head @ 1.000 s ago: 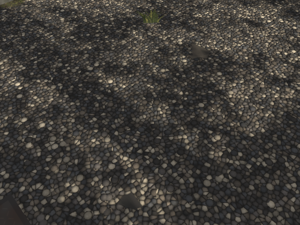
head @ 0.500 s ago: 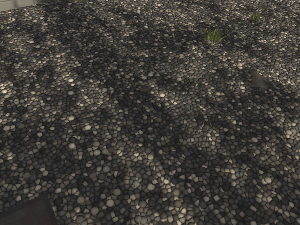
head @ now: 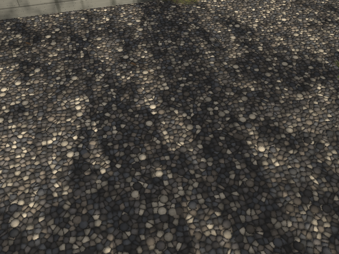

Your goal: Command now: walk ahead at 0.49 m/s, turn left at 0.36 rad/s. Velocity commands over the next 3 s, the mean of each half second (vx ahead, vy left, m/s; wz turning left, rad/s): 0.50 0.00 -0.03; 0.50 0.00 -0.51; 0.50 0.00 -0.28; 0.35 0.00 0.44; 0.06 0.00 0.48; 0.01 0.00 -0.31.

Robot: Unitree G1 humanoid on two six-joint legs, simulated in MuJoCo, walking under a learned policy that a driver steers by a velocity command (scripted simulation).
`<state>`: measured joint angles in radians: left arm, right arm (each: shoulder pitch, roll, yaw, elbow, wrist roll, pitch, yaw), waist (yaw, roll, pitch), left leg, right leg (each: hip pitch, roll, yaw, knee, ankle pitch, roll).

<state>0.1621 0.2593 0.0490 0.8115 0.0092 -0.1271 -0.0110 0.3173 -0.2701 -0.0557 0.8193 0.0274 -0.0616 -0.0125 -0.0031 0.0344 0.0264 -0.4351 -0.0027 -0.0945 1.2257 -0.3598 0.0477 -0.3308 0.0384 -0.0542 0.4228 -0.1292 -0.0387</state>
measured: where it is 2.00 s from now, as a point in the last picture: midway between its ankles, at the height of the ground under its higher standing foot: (222, 142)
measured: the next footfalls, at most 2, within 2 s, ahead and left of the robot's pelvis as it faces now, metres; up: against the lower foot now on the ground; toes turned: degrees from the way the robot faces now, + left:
left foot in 0.34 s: +0.34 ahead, +0.17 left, +0.00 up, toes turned +1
right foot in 0.88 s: +0.58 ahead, -0.12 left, +0.00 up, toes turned -21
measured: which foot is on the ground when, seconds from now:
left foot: up 0.00-0.32, down 0.34-0.90, up 0.92-1.00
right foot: down 0.00-0.36, up 0.38-0.86, down 0.88-1.00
